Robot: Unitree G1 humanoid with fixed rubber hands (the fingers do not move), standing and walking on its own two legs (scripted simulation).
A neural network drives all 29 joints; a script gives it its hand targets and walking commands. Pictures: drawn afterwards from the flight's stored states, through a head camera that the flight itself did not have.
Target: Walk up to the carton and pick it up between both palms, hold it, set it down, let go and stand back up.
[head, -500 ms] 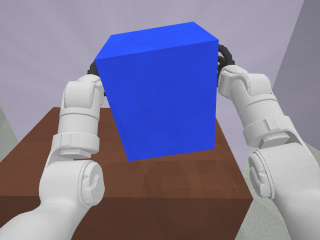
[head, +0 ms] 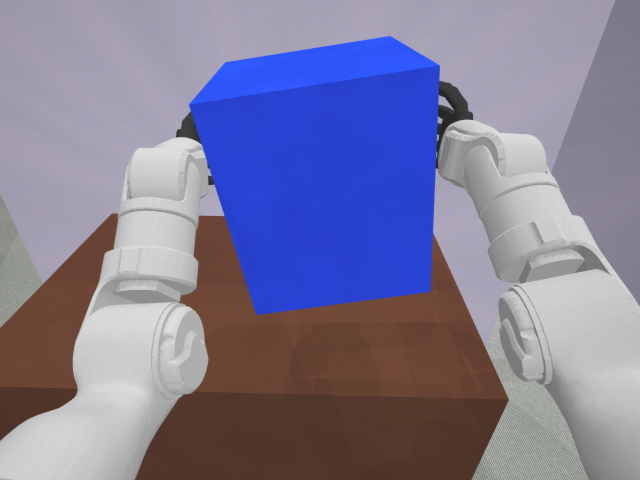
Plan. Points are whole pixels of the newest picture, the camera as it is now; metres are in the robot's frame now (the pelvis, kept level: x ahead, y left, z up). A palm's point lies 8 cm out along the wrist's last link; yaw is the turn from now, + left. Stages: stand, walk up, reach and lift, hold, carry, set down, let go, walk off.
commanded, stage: hold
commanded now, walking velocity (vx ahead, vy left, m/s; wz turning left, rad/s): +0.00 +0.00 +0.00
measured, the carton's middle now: (324, 173) +0.40 -0.01 +0.29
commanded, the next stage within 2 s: none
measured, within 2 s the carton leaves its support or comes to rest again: neither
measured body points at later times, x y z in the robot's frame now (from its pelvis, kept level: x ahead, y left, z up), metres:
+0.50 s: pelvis +0.00 +0.00 +0.00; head -0.09 +0.00 +0.44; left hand +0.40 +0.15 +0.31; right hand +0.39 -0.16 +0.33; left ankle +0.00 +0.15 -0.75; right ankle +0.03 -0.14 -0.75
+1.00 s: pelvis +0.00 +0.00 +0.00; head -0.09 +0.00 +0.44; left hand +0.40 +0.14 +0.31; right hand +0.39 -0.16 +0.33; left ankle +0.00 +0.15 -0.75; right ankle +0.03 -0.14 -0.75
